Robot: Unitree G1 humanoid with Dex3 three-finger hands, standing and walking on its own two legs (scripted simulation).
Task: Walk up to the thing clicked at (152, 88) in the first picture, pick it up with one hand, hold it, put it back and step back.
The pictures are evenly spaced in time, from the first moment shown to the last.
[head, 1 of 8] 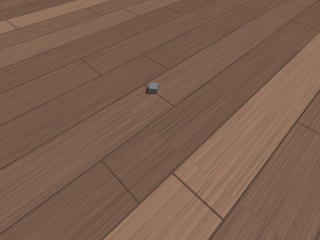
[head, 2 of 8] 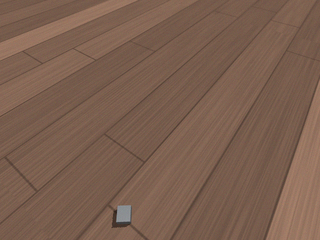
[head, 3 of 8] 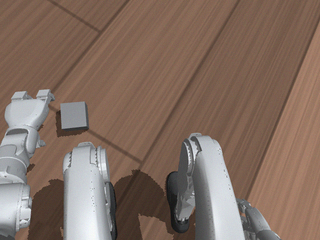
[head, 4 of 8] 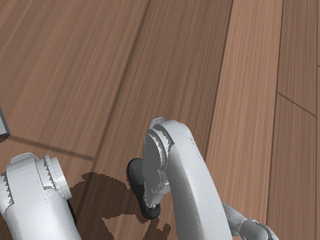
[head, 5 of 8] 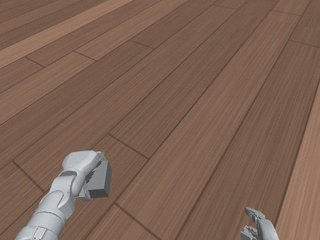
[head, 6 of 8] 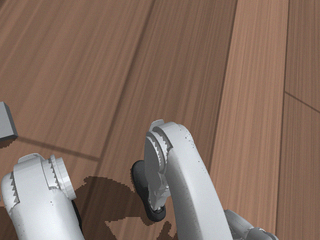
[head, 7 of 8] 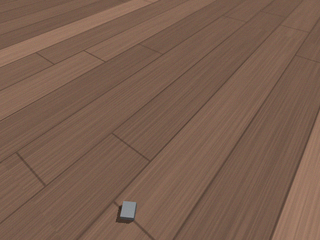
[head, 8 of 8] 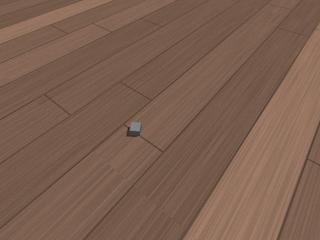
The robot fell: no
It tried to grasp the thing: yes
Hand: left
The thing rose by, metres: 0.68
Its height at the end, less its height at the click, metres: +0.00
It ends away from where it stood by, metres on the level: 0.01
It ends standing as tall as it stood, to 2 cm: yes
